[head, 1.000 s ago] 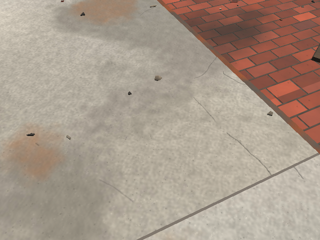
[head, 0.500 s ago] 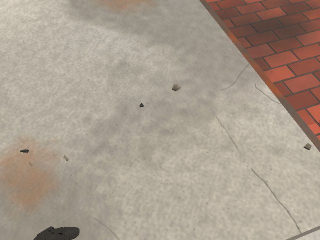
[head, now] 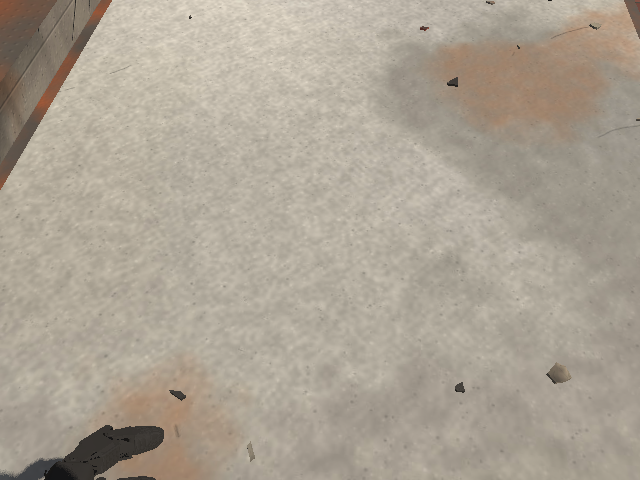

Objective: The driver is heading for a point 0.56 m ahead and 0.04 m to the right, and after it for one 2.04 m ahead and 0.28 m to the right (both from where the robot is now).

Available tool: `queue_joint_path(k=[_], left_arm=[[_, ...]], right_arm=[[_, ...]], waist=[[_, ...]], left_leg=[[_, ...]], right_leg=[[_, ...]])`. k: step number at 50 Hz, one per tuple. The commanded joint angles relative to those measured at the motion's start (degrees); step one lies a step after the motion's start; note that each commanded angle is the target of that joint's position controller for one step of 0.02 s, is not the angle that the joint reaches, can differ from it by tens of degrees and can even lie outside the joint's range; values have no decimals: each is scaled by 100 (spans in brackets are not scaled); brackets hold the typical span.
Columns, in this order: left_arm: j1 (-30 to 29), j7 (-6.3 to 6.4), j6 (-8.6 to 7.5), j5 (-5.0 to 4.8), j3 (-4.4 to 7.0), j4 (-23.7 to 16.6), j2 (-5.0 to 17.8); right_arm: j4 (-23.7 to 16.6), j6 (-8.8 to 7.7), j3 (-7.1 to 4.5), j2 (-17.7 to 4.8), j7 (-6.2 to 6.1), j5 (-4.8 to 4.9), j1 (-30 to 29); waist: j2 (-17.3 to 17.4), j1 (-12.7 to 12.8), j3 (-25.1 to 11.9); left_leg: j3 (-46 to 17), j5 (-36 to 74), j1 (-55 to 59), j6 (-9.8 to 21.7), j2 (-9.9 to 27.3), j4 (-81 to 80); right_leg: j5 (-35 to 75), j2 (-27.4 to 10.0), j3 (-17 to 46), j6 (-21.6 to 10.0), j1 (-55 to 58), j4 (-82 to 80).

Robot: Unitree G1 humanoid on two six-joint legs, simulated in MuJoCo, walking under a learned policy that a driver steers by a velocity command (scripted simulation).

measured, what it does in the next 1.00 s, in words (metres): walks ahead: right foot, then left foot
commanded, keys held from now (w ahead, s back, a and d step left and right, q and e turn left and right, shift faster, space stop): w+q+shift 0.08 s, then w+shift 0.26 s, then e+shift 0.66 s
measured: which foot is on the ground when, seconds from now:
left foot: down 0.00-0.32, up 0.34-0.68, down 0.70-1.00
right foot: up 0.00-0.28, down 0.30-0.70, up 0.72-1.00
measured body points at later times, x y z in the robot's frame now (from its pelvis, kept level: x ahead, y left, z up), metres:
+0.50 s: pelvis +0.43 -0.06 +0.02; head +0.47 -0.04 +0.47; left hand +0.39 +0.21 -0.11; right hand +0.68 -0.26 -0.06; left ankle +0.42 +0.06 -0.64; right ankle +0.47 -0.16 -0.72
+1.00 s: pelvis +0.63 +0.00 +0.02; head +0.67 -0.02 +0.47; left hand +0.84 +0.26 -0.07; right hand +0.72 -0.31 -0.08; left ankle +0.71 +0.10 -0.72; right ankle +0.64 -0.15 -0.67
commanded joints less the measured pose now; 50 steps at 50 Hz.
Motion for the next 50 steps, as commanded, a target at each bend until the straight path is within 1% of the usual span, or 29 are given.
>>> queue_joint_path(k=[1,4,6,8,11,13,14,15,16,17,18,19,20,21,23,25,27,28,31,33,34,35,36,37,38,39,41,44,50], left_arm=[[346,53,66,129,277,-289,835],[-743,40,94,225,158,-681,468],[-1080,-37,71,186,101,-799,249],[-1239,-90,14,78,164,-856,359],[-1345,-118,-32,-46,291,-918,643],[-644,-95,-61,-82,476,-787,962],[279,-37,-33,-154,608,-616,1169],[1776,27,39,-153,629,-352,1252],[2413,-37,54,50,691,-69,1691],[2595,-166,21,56,614,75,1282],[2221,-129,80,31,523,111,850],[1836,-118,139,112,481,130,812],[1580,-159,153,161,457,144,837],[1405,-173,130,189,398,153,744],[1382,-175,114,68,283,324,475],[1368,-71,147,-55,364,413,799],[1295,63,289,-97,549,415,1312],[1457,109,362,-118,591,460,1377],[1695,213,521,-161,600,500,1203],[1398,262,605,-166,622,327,1106],[1341,251,642,-148,597,208,958],[1503,227,671,-32,464,41,530],[2999,194,711,-81,337,203,232],[3344,176,827,-138,385,330,750],[2772,216,945,-155,495,329,999],[2372,267,1043,-146,573,265,1151],[2091,314,1193,-89,616,102,1112],[1710,285,1189,-54,521,-155,725],[1094,24,1204,-61,468,-419,789]], right_arm=[[-634,-222,-182,-747,-145,76,-517],[-463,-145,-149,-666,-339,152,-295],[-332,-70,-156,-671,-388,129,-189],[-141,-84,-154,-633,-373,129,105],[120,-58,-149,-539,-406,154,333],[172,13,-213,-708,-406,56,261],[119,49,-225,-841,-347,-82,24],[-85,46,-132,-680,-299,-225,-426],[-92,-29,86,197,-265,-3,797],[-9,-75,191,-14,-277,281,866],[-146,-106,105,-458,-280,286,-86],[-368,-193,118,-520,-280,144,-939],[-546,-301,111,-460,-275,-44,-1471],[-628,-346,91,-403,-255,-100,-1455],[-630,-328,144,-222,-238,-147,-1298],[-779,-342,232,-62,-215,-216,-1534],[-860,-374,282,-38,-158,-185,-1928],[-881,-366,247,-130,-142,-175,-2128],[-954,-283,106,-410,-174,-144,-2331],[-872,-277,14,-552,-238,-170,-2018],[-780,-264,-34,-641,-285,-234,-1610],[-732,-218,-87,-940,-364,-317,-1049],[-863,-87,25,-757,-346,-442,-1157],[-821,43,-42,-697,-304,-223,-1406],[-922,109,22,-342,-319,-144,-1688],[-908,160,63,-231,-325,-121,-1962],[-843,191,18,-351,-343,-222,-2364],[-618,135,-80,-457,-417,-257,-2264],[-428,200,-247,-817,-404,-130,-2299]], waist=[[-309,567,-294],[-138,144,89],[171,-139,24],[376,-396,-96],[628,-399,-17],[805,50,-415],[896,647,-1027],[861,1439,-1944],[-1630,818,-3040],[-2341,941,-3021],[-1451,1105,-1751],[-358,1025,-953],[131,814,-479],[-14,501,-516],[-185,250,-656],[-186,207,-617],[-322,260,-770],[-357,335,-840],[-493,311,-830],[-500,53,-953],[-335,-103,-1270],[639,-163,-1949],[1704,463,-2843],[1631,552,-2948],[988,437,-2200],[633,449,-1665],[720,616,-1111],[739,541,-1088],[693,439,-1196]], left_leg=[[-3095,-330,525,960,1449,-2309],[-2272,596,-123,726,976,-2308],[-1822,542,-401,410,835,-2249],[-1949,228,-299,314,1033,-2206],[-2188,884,991,216,1406,-1826],[-2155,3230,1770,92,1595,-1062],[-1971,4536,1831,-46,1518,-101],[-1843,4287,751,-173,1406,1612],[-1372,205,-1371,-611,398,4110],[-1309,-1199,-2299,-621,493,4744],[-1102,-952,-2702,-579,774,4827],[-907,-772,-2538,-593,918,4608],[-761,-795,-2373,-631,987,4244],[-749,-796,-2081,-718,1144,3920],[-620,-769,-1841,-952,1256,2965],[-382,-537,-1490,-1178,1123,1678],[-166,653,-456,-1225,730,465],[-182,1296,-76,-1226,539,42],[-644,2141,547,-1127,504,-759],[-790,2375,1037,-1022,731,-1134],[-849,2693,1629,-889,1037,-1279],[-1711,4625,2835,-477,2239,-934],[-3179,6175,3686,448,3739,-587],[-3676,4522,3252,774,3956,-861],[-3029,3163,2640,591,3380,-1176],[-2379,2364,1966,386,3025,-1431],[-1512,2068,789,298,2639,-1806],[-768,2251,641,409,2558,-2049],[112,1916,693,312,2769,-2060]], right_leg=[[139,-293,91,213,-966,-1010],[1407,-71,-334,518,-710,-2791],[2572,89,-676,566,-120,-3843],[3247,134,-676,560,336,-4261],[2869,24,-519,371,-91,-4766],[2140,181,-717,109,344,-4720],[1920,231,-894,-97,1272,-4591],[1346,-276,-434,-322,3243,-3980],[-1039,-1679,2689,-1373,5446,-4633],[-2995,-2000,4592,-1427,5556,-5875],[-2351,-1814,3923,-1287,4693,-6061],[-479,-1529,3016,-1220,3624,-6014],[1468,-1260,2369,-1215,2770,-5925],[3096,-1124,1905,-1263,2360,-5817],[4657,-859,1278,-1236,2139,-5815],[5228,-756,1014,-1296,1643,-5917],[4798,-441,641,-1092,952,-6010],[4332,-319,627,-922,822,-5973],[3109,-237,1040,-484,814,-5575],[2830,-76,1201,-230,850,-4871],[2501,195,1116,-44,760,-4066],[178,613,620,196,15,-2402],[-2736,874,403,316,-759,-1119],[-2213,282,35,469,-969,-270],[-1682,93,-190,627,-1300,25],[-1274,-60,-317,711,-1363,15],[-810,-262,-443,803,-997,-50],[-341,-415,-633,792,-829,-788],[455,-511,-950,503,8,-2468]])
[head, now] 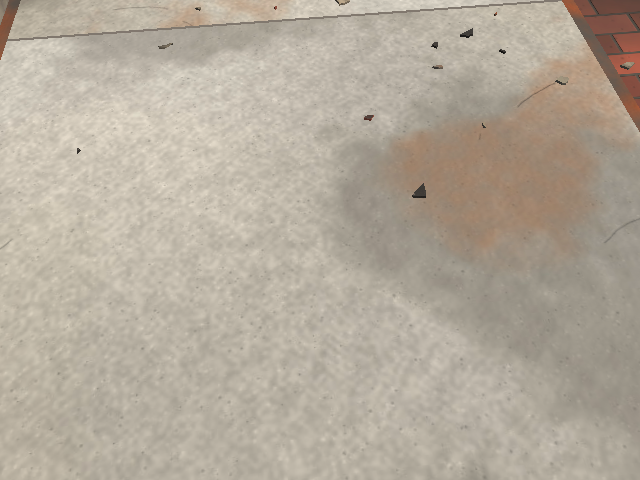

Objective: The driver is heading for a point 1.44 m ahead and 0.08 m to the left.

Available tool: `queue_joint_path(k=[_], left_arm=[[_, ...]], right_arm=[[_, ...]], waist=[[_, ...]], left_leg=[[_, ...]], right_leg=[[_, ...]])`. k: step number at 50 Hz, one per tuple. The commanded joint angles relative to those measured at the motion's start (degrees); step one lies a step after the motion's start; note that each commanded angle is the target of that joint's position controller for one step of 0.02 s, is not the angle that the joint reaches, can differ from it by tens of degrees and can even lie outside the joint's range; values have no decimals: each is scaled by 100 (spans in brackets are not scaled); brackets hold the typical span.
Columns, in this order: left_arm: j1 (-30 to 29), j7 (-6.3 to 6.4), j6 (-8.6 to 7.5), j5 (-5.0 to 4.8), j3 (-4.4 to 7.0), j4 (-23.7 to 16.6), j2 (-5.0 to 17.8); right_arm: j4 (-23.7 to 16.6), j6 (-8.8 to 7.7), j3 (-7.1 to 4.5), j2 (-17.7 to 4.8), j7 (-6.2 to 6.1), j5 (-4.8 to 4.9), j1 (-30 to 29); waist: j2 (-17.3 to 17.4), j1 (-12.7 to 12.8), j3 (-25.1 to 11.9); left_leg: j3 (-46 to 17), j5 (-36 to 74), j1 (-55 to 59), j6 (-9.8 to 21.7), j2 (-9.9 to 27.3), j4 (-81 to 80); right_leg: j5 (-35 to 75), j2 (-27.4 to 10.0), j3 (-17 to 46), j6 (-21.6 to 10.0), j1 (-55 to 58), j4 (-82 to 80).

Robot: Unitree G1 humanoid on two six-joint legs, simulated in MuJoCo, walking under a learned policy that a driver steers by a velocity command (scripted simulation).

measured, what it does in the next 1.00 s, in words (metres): walks ahead: right foot, then left foot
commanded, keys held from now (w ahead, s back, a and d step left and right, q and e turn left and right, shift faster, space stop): e+shift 0.10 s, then shift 0.32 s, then q+shift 0.18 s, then w+q+shift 0.40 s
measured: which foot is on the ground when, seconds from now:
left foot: down 0.00-0.12, up 0.14-0.50, down 0.52-0.78, up 0.80-1.00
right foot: up 0.00-0.10, down 0.12-0.54, up 0.56-0.76, down 0.78-1.00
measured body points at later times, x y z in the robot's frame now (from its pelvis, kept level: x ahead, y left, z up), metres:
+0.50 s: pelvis +0.04 -0.03 +0.00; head +0.06 -0.04 +0.45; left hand +0.29 +0.17 -0.08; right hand +0.10 -0.33 -0.12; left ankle +0.08 +0.11 -0.73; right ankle +0.04 -0.13 -0.74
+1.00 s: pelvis +0.13 -0.04 +0.00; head +0.13 -0.05 +0.45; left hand +0.09 +0.25 -0.11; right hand +0.36 -0.27 -0.08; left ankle +0.19 +0.14 -0.63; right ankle +0.02 -0.15 -0.74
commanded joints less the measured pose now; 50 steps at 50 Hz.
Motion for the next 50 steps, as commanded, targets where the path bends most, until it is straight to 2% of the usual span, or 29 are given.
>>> queue_joint_path(k=[1,4,6,7,8,9,10,11,12,14,18,21,22,23,25,26,27,28,30,31,33,36,38,39,40,41,43,45,50], left_arm=[[283,-139,27,-13,40,-367,290],[143,-230,116,-6,114,-480,419],[508,-140,125,59,248,-362,651],[755,-6,88,82,432,-416,1438],[467,-15,-61,299,386,-655,1581],[448,-74,-194,330,296,-620,1242],[259,-65,-278,263,233,-540,1078],[-19,-43,-291,156,162,-547,843],[-264,-8,-278,116,96,-577,732],[-401,37,-268,185,-4,-599,585],[-389,64,-250,183,-38,-477,538],[-398,16,-226,201,-38,-356,565],[-471,-8,-237,222,-116,-285,351],[-515,-37,-264,235,-207,-194,111],[-469,-71,-318,192,-214,16,128],[-257,-42,-346,214,-159,103,267],[19,-7,-360,318,-112,89,350],[-92,49,-364,371,-108,43,267],[-697,157,-334,255,-53,-98,255],[-748,141,-340,216,-44,-164,175],[-782,-39,-483,27,-5,-249,146],[-560,-194,-824,-52,-11,-103,-32],[480,-183,-905,-52,118,358,106],[1311,-121,-882,-31,219,647,342],[1504,-62,-850,-2,181,549,429],[989,-114,-874,237,228,359,783],[510,-58,-968,120,107,261,358],[573,-40,-1003,146,56,312,281],[1088,-27,-1040,278,-45,625,175]], right_arm=[[-425,-84,-271,-952,48,97,-470],[-332,-83,-345,-1086,143,234,-345],[-119,-51,-305,-835,188,282,78],[-188,-25,-219,-572,228,81,344],[-461,1,-204,-635,143,-32,-129],[-450,45,-270,-862,83,73,-441],[-428,76,-267,-803,33,170,-355],[-283,103,-273,-792,-25,140,-164],[-232,123,-285,-836,-47,82,-44],[-136,128,-276,-803,-14,116,192],[-140,144,-120,-510,32,145,128],[-152,154,-81,-529,80,156,134],[-88,159,-63,-504,102,160,279],[-18,156,-22,-416,134,158,392],[19,130,-2,-429,181,136,518],[-98,121,-56,-761,172,81,379],[-265,110,-161,-1294,138,91,215],[-255,113,-240,-1424,134,196,127],[-249,84,-251,-1267,94,147,337],[-166,37,-265,-1199,65,201,697],[-66,-78,-281,-1143,26,305,1078],[-335,13,-269,-1052,-40,394,363],[-690,109,-220,-834,-73,364,-158],[-869,85,-144,-512,-64,341,-287],[-863,20,23,60,25,262,125],[-1254,-98,-3,-158,81,466,141],[-1080,-145,-121,-608,162,426,168],[-937,-151,-117,-537,242,343,347],[-1104,-94,-54,-356,353,398,-10]], waist=[[758,144,-1089],[717,193,-1054],[173,319,-1066],[-1714,172,-1039],[-1837,346,-1222],[-1001,544,-1290],[-797,350,-1154],[-546,209,-1159],[-642,105,-1168],[-682,-2,-1336],[-648,118,-1262],[-786,219,-1117],[-761,171,-1157],[-732,135,-1157],[-615,-28,-919],[-379,106,-782],[434,447,-723],[1151,449,-645],[1475,64,-486],[1516,-57,-780],[1339,-127,-688],[1203,266,-484],[1009,795,-719],[413,1048,-983],[-713,840,-1190],[-1327,535,-793],[-714,381,-100],[-384,350,-91],[-350,483,251]], left_leg=[[-692,1050,526,1106,1639,-689],[-446,794,757,777,1743,-225],[-59,-57,140,173,1336,838],[514,-2229,-1388,-454,557,2738],[-429,-3199,-2376,-668,-97,4058],[-940,-2880,-2393,-562,-6,4559],[-1048,-2403,-2396,-454,73,4517],[-1105,-2054,-2329,-452,147,4373],[-1066,-1776,-2122,-509,116,4380],[-1009,-1480,-1681,-599,7,4407],[-1044,-1317,-1278,-644,53,3041],[-986,-1445,-692,-590,27,2294],[-991,-1405,-446,-560,98,1997],[-948,-1222,-93,-525,134,1575],[-749,-112,512,-361,-29,356],[-1074,568,471,-220,128,298],[-1812,1591,277,95,658,354],[-2439,1059,-130,646,954,15],[-3358,748,48,1094,1236,-375],[-3662,-340,447,1242,1260,-541],[-4327,-3472,612,1308,1441,-977],[-3796,-2991,-323,906,841,-1064],[-3079,-2472,-1324,436,153,-464],[-2507,-2393,-2482,65,-247,806],[-2071,-2465,-3171,-29,-473,2638],[-2079,-2070,-4243,-45,-57,3470],[-1929,-1178,-4708,-85,298,4458],[-1770,-535,-4437,-113,461,4860],[-1447,428,-4235,-223,505,4989]], right_leg=[[256,-56,-146,-189,918,-669],[271,88,-365,-465,1356,-1678],[1143,289,-100,-858,2422,-2678],[3693,-1101,1862,-1504,3433,-3158],[3630,-1794,3050,-2514,3118,-3385],[3300,-1551,2492,-2426,2964,-3480],[2986,-1273,2026,-2118,2806,-3435],[2763,-1045,1739,-1855,2772,-3372],[2982,-947,1550,-1785,2601,-3329],[3307,-788,1308,-1800,2442,-3315],[2817,-717,1288,-1795,2507,-3285],[2297,-747,1457,-1875,2163,-3311],[2112,-767,1406,-1849,2117,-3302],[1860,-728,1321,-1775,1998,-3285],[1118,-458,1042,-1427,1725,-3145],[674,-222,901,-1140,1709,-2920],[25,265,485,-820,1624,-2411],[-109,744,-88,-480,1624,-2028],[-324,966,1,-413,1125,-1408],[-1272,1048,114,-455,821,-1014],[-1575,739,600,-645,256,-566],[-1001,827,372,-639,1536,-2157],[690,784,7,-585,3452,-3620],[486,177,492,-631,4877,-3709],[-612,-1078,2024,-836,5279,-3687],[-2510,-2101,3779,-1515,4436,-4319],[-2289,-1681,2931,-1400,4106,-4517],[-942,-1215,1714,-1104,3844,-4522],[416,-845,16,-988,3327,-4710]])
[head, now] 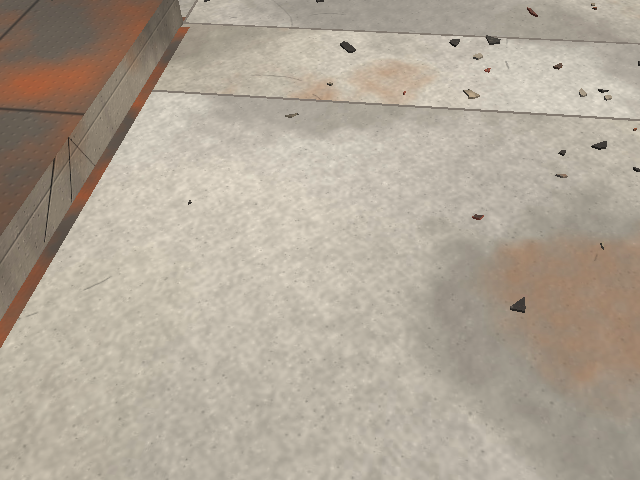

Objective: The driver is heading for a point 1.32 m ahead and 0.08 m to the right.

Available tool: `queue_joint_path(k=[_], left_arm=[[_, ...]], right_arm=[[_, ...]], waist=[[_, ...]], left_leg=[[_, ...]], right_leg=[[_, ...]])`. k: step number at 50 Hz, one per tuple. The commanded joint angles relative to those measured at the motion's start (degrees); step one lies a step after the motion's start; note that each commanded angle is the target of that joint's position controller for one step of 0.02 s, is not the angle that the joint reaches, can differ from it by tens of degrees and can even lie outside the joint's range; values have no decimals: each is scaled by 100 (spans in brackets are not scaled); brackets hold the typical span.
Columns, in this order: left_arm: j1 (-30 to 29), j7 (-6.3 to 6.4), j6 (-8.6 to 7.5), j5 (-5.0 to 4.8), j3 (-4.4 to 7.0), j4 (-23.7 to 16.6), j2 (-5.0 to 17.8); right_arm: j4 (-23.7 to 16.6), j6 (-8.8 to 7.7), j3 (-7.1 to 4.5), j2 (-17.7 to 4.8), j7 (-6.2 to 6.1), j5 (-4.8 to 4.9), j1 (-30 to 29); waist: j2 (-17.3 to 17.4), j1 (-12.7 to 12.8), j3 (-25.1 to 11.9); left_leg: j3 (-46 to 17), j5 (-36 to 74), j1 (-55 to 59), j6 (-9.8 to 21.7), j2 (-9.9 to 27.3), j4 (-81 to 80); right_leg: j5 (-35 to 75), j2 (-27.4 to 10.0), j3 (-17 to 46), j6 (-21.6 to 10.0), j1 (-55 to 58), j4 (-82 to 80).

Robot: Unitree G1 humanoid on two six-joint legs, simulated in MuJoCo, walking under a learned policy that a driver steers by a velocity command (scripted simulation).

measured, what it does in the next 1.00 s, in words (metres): walks ahead, turning right: left foot, then right foot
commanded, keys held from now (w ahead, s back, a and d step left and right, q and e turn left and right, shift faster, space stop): w+q+shift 0.08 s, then w+shift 0.18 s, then w+e+shift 0.74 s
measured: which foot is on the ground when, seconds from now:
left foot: up 0.00-0.22, down 0.24-0.74, up 0.76-1.00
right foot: down 0.00-0.26, up 0.28-0.70, down 0.72-1.00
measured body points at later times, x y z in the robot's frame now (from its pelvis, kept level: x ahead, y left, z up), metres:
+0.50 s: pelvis +0.37 +0.13 +0.00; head +0.37 +0.13 +0.45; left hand +0.45 +0.41 -0.11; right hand +0.44 -0.13 -0.13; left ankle +0.29 +0.17 -0.74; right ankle +0.49 -0.05 -0.63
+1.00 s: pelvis +0.81 +0.15 +0.00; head +0.83 +0.13 +0.45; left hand +0.88 +0.40 -0.12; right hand +1.03 -0.12 -0.03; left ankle +1.05 +0.33 -0.66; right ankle +0.75 +0.11 -0.74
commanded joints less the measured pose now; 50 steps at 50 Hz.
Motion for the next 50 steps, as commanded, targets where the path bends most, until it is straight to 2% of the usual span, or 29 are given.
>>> queue_joint_path(k=[1,6,9,11,12,13,14,15,16,17,18,19,20,23,26,30,32,34,35,36,37,38,39,40,41,43,45,47,50], left_arm=[[-190,13,-92,76,47,-256,532],[293,28,-5,5,34,82,687],[297,43,57,-79,95,219,1161],[258,64,129,-100,136,307,1433],[-3,82,141,-141,115,290,1422],[130,110,64,-38,-51,113,834],[826,10,-174,-277,-296,-121,109],[-230,9,-333,-548,-109,-196,821],[-771,20,-345,-726,-109,-465,693],[-842,52,-311,-637,-160,-455,484],[-643,43,-205,-510,-125,-338,411],[-232,-8,-45,-494,-112,-157,327],[-53,-37,103,-476,-99,-39,247],[-408,-56,348,-433,-94,-69,143],[-1197,-86,258,-384,-106,-350,185],[-1852,-332,63,-350,-159,-593,88],[-1949,-463,24,-377,-91,-753,233],[-1263,-493,144,-461,63,-741,544],[-281,-451,278,-469,218,-542,884],[1387,-348,433,-421,433,-111,1331],[2154,-224,542,-396,374,256,1185],[1416,-284,393,-74,207,147,956],[711,-297,256,11,116,-271,706],[561,-303,169,-48,123,-457,531],[101,-331,78,-92,130,-565,602],[-662,-277,-23,-123,133,-811,679],[-792,-176,-22,-182,90,-838,536],[-632,-35,3,-270,76,-752,478],[-348,44,122,-339,158,-567,648]], right_arm=[[-593,-58,-2,-179,78,14,-698],[-843,-173,196,176,326,21,-1600],[-918,-220,127,-1,361,-2,-1529],[-708,-147,-173,-596,281,-4,-249],[-311,-80,-412,-1000,171,20,1140],[93,-1,-481,-1301,45,5,1888],[-19,-126,-422,-1479,38,-107,1624],[77,-227,-261,-741,73,-213,1769],[254,-328,-203,-636,82,-277,1636],[323,-430,-173,-549,80,-271,1200],[359,-500,-101,-229,85,-339,805],[371,-540,-38,25,85,-408,558],[429,-584,-29,161,96,-366,471],[597,-695,-65,45,69,-317,443],[664,-762,-37,36,-45,-387,570],[825,-739,-31,-282,-261,-362,1009],[840,-618,-68,-590,-401,-399,1098],[753,-416,-185,-1018,-567,-390,901],[638,-343,-242,-1168,-583,-362,511],[428,-352,-261,-1209,-520,-340,-131],[340,-477,-77,-517,-302,-212,-728],[-77,-715,265,719,-127,-195,83],[-344,-953,362,456,-16,-89,376],[-469,-1063,257,-97,27,-33,-159],[-501,-1063,220,-141,10,-76,-190],[-350,-884,193,-179,-93,-288,20],[-330,-728,129,-381,-217,-318,-33],[-642,-682,208,-164,-275,-439,-869],[-936,-668,263,180,-236,-289,-1591]], waist=[[-693,-58,1104],[-399,164,1553],[-951,-323,1141],[-1439,-1251,244],[-1343,-2021,-330],[-403,-1857,-822],[1093,-1058,-2068],[77,-1633,-1907],[26,-1458,-808],[-578,-1088,-137],[-453,-742,185],[-111,-458,324],[65,-351,392],[-3,-326,837],[4,-528,1172],[-298,-739,1144],[-2,-619,826],[554,-42,239],[709,549,-145],[567,1364,-651],[-835,1669,-295],[-2741,250,-258],[-2077,-14,-1027],[-788,38,-585],[353,-459,-10],[547,-890,510],[328,-921,689],[28,-573,890],[-532,-73,606]], left_leg=[[34,542,-1198,-46,187,-161],[785,676,-589,353,68,-1896],[1430,-94,859,796,-650,-2576],[1437,-705,2668,1160,-1079,-2830],[1159,-186,4613,1427,-1063,-3646],[-460,-797,6783,1411,-177,-3294],[-4088,-3312,7978,2291,1338,-4637],[-4165,-3697,7355,1818,1355,-5497],[-3394,-3081,6295,1636,1351,-5746],[-2680,-2348,5221,1494,1241,-5850],[-1939,-1953,4460,1371,993,-5854],[-1276,-1560,3859,1190,802,-5917],[-811,-1168,3525,1068,675,-6002],[322,-53,3034,651,467,-6338],[1244,1028,2988,359,47,-6619],[1713,2810,4084,-71,202,-6629],[1851,5230,4832,-278,307,-5991],[1857,7557,5312,-312,584,-4769],[1772,8211,5103,-249,714,-3667],[1560,7822,4218,-127,670,-1833],[1683,1990,2937,-72,-480,1152],[474,-2822,273,-139,-1254,3074],[-459,-2642,-519,209,-1141,3137],[-517,-2004,-428,555,-889,2302],[-491,-1492,-149,593,-632,1429],[-596,-1120,621,252,-312,497],[-438,-935,1074,-67,-104,-503],[-77,-111,1535,-322,-209,-1867],[219,1111,2700,-532,-661,-3580]], right_leg=[[863,-1380,605,-448,-107,-1067],[2086,-1534,-181,-381,136,-1307],[6764,-1718,-547,-529,524,-595],[8827,-1959,-478,-645,552,1186],[8488,-1803,-535,-542,-299,2666],[2995,-1219,-238,-392,-2339,4894],[-840,-147,834,-298,-4062,6815],[-446,-277,1769,-486,-4288,7000],[-118,-369,1715,-518,-4550,6873],[246,-671,1728,-494,-4400,6455],[628,-893,1758,-437,-4144,6142],[961,-1071,1824,-395,-3752,6043],[1065,-1160,1783,-332,-3617,5963],[1574,-1148,1710,-155,-4083,5694],[2655,-815,1298,-120,-4256,4438],[3518,-387,536,-349,-4147,2792],[3296,71,-51,-524,-3713,2292],[2626,422,-340,-652,-2812,2385],[2152,480,-240,-822,-1812,2592],[1967,260,385,-1141,-56,2534],[2505,-9,880,-1359,764,1743],[1608,-322,2957,-2121,1726,1966],[-915,-1114,5215,-2720,1865,571],[-1946,-1196,5609,-2393,1199,-427],[-2106,-1207,5549,-2179,109,-696],[-1137,-688,4839,-2116,-1401,-732],[-252,-259,3951,-1979,-2164,-740],[693,120,3200,-1833,-2814,-685],[524,408,2922,-1369,-3132,-451]])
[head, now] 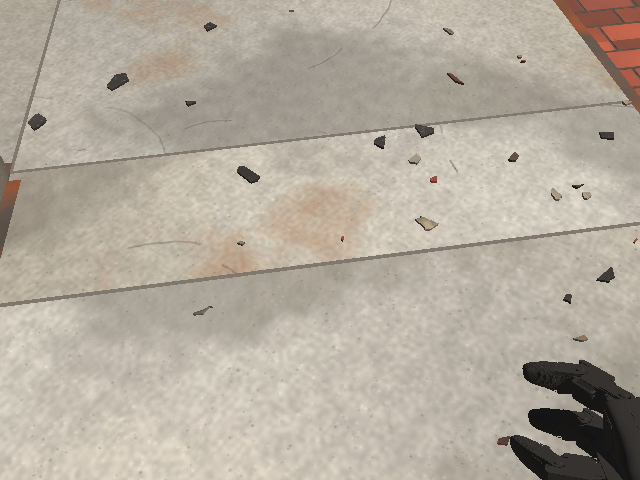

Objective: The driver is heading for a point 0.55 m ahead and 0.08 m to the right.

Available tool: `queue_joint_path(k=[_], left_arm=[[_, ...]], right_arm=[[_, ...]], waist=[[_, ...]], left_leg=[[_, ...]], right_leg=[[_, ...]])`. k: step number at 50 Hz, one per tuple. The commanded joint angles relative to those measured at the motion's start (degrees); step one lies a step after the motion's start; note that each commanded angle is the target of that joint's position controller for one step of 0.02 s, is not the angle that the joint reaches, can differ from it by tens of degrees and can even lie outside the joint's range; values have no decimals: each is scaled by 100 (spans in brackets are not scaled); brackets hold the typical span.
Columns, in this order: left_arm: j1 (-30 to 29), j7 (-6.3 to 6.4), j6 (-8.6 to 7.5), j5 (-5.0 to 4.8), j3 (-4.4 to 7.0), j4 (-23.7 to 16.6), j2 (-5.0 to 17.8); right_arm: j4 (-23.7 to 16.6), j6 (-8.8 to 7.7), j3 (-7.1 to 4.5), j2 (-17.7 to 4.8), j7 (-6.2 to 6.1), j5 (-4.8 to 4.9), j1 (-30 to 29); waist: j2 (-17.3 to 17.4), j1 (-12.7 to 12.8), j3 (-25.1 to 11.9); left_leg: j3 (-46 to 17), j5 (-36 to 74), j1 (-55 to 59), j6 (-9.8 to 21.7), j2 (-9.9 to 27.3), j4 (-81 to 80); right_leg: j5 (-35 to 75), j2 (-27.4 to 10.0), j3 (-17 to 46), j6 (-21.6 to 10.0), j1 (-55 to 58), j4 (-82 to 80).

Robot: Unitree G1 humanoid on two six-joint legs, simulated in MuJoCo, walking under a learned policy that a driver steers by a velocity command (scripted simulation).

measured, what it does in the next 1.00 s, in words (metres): walks ahead, turning right: left foot, then right foot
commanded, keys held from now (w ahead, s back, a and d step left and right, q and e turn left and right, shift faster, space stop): w+e+shift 0.40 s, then shift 0.60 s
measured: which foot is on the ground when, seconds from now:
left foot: up 0.00-0.12, down 0.14-0.58, up 0.60-0.96, down 0.98-1.00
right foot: down 0.00-0.14, up 0.16-0.56, down 0.58-1.00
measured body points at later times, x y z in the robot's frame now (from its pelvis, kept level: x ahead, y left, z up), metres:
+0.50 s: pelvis +0.41 +0.03 -0.02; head +0.43 +0.00 +0.43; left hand +0.76 +0.09 -0.06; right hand +0.23 -0.20 -0.15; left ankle +0.31 +0.20 -0.74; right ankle +0.55 -0.18 -0.68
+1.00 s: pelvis +0.63 -0.06 -0.01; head +0.65 -0.07 +0.44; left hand +0.89 +0.08 -0.12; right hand +0.61 -0.36 -0.11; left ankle +0.77 +0.02 -0.74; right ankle +0.61 -0.16 -0.74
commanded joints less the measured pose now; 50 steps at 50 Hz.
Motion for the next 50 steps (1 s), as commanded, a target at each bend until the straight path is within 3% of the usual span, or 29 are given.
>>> queue_joint_path(k=[1,4,5,6,7,8,9,10,11,12,14,16,20,23,26,28,29,30,31,32,33,34,36,39,42,46,48,49,50], left_arm=[[-399,114,-44,-99,341,-405,1104],[-336,151,2,-146,360,-320,963],[-435,148,27,-109,379,-347,975],[-633,103,42,-19,371,-430,977],[-859,33,48,175,229,-646,637],[132,-5,-3,-45,3,-920,-149],[248,46,0,-361,-38,-887,361],[-428,80,52,-259,47,-845,820],[-963,61,69,-60,96,-911,992],[-1404,28,54,77,120,-1049,953],[-1531,-63,126,-55,134,-1204,798],[-1595,-112,242,-138,76,-1317,598],[-1921,-211,228,-62,13,-1487,632],[-2749,-343,65,93,-63,-1666,479],[-2680,-507,-79,94,65,-1666,708],[-1268,-449,-21,102,330,-1317,1209],[-464,-335,40,155,432,-1097,1381],[-410,-195,81,235,385,-926,1690],[-642,-180,-21,513,270,-1246,1740],[-614,-200,31,452,301,-1221,1452],[-1020,-224,22,282,256,-1115,1383],[-1366,-212,-2,146,213,-1077,1195],[-1695,-186,-25,241,157,-1021,1061],[-1892,-176,-65,303,138,-793,979],[-1962,-94,39,297,153,-618,980],[-1838,-87,147,313,109,-357,903],[-1880,-103,172,259,45,-250,779],[-1707,-102,165,246,-22,-157,591],[-1300,-92,152,329,-68,-72,450]], right_arm=[[-470,-11,-198,-407,-6,179,-531],[-450,-86,-405,-821,11,380,-443],[-353,-126,-515,-993,10,401,-42],[-165,-151,-662,-1192,-3,420,914],[65,-106,-716,-1372,-51,391,2370],[192,-80,-745,-1889,15,47,2792],[183,-64,-727,-1631,108,51,2479],[60,1,-630,-1042,64,102,2095],[191,73,-587,-918,37,87,2015],[332,108,-580,-929,38,24,1976],[593,75,-482,-658,53,-5,1836],[849,63,-421,-450,101,123,1841],[1031,57,-469,-831,47,48,1609],[1234,93,-442,-1028,-26,59,1864],[1473,123,-521,-1632,-102,162,2350],[1466,213,-533,-1779,-140,216,2217],[1376,206,-488,-1671,-131,263,1940],[1186,180,-318,-903,-92,-25,2319],[1218,92,-85,-744,49,90,3354],[1290,108,-253,-1477,71,156,2692],[1079,151,-240,-1320,38,275,2232],[1055,204,-216,-1174,-53,206,1964],[1102,430,-257,-1156,-121,179,2053],[1126,582,-197,-771,-188,98,2201],[1117,619,-137,-594,-176,45,1895],[1033,682,-177,-763,-131,89,1277],[1043,656,-199,-746,-99,21,1267],[1035,638,-206,-773,-84,-57,1255],[925,623,-251,-1090,-99,-114,1144]], waist=[[-514,-30,72],[-829,-123,-84],[-898,-397,-317],[-897,-979,-892],[-653,-1639,-1949],[2084,-940,-2733],[2689,-918,-2394],[1628,-1172,-1424],[583,-1209,-854],[47,-1156,-462],[275,-887,-87],[366,-745,61],[164,-575,472],[-295,-816,832],[270,-663,243],[596,195,-569],[455,728,-790],[-1124,125,-1217],[-1654,-297,-3249],[-427,250,-3590],[-223,-55,-2486],[312,-289,-1632],[186,-668,-979],[-199,-893,-969],[-412,-806,-1152],[-626,-573,-919],[-633,-700,-806],[-543,-704,-719],[9,-457,-659]], left_leg=[[836,1005,2165,-296,-717,-1333],[466,674,2131,-215,-616,-1968],[521,405,2492,-95,-627,-1987],[584,113,3430,81,-504,-1832],[-12,-856,5380,328,234,-1214],[-3453,-3109,7104,1223,1678,-2476],[-4914,-5190,6876,1534,2094,-3043],[-3849,-4827,6109,1357,1753,-3092],[-2679,-3450,5331,1173,1465,-3015],[-1855,-2270,4674,1074,1218,-2988],[-821,-1259,3963,1007,958,-3150],[-184,-708,3790,980,910,-3269],[983,270,3321,965,832,-3708],[1794,2127,2929,729,502,-3661],[1983,4935,3552,586,629,-3005],[1974,5947,3703,559,758,-1250],[2103,5125,3115,414,531,86],[2061,-1997,1552,224,-324,2427],[718,-3628,415,113,-666,4380],[275,-2994,722,123,-427,4262],[454,-2682,385,107,-215,3731],[645,-2433,303,35,-22,3242],[679,-2183,965,-52,134,2765],[829,-1946,1677,-190,134,1711],[945,-929,2019,-213,60,533],[883,-368,2302,-127,-21,-470],[1009,-86,2761,54,-152,-1357],[953,290,3004,178,-110,-1855],[353,1350,3176,390,457,-2094]], right_leg=[[-141,-695,1204,-480,-2021,-1032],[27,-953,1661,-258,-769,-298],[726,-1010,1694,-142,-485,199],[1643,-888,1461,72,-424,1282],[1411,-783,1043,259,-1341,3121],[-1929,-127,475,480,-3288,5176],[-1294,-838,131,483,-4360,6044],[-673,-1083,-134,530,-4615,6238],[-331,-1248,-324,539,-4426,6041],[-182,-1430,-359,524,-4204,5732],[-50,-1756,-345,486,-3920,5358],[-79,-1945,-424,452,-4131,5241],[991,-1972,-610,618,-4282,4488],[1921,-1504,-1326,574,-3310,2477],[2070,-699,-1831,372,-1858,1440],[1981,-472,-1589,0,-315,1060],[2923,-704,-1207,-224,827,259],[6053,-1927,193,-455,2471,956],[7318,-3706,2894,-1984,4032,1087],[6460,-3255,2535,-1765,3344,555],[5576,-2945,1830,-1516,2481,303],[4898,-2654,1429,-1206,1409,46],[4564,-2412,867,-1049,-230,-446],[4881,-2165,74,-978,-1309,-681],[4410,-1874,-430,-740,-1367,-636],[2327,-1917,-251,-548,-1399,-657],[1358,-1804,-202,-278,-1495,-328],[830,-1589,-223,21,-1552,-110],[0,-1194,-380,393,-1666,320]])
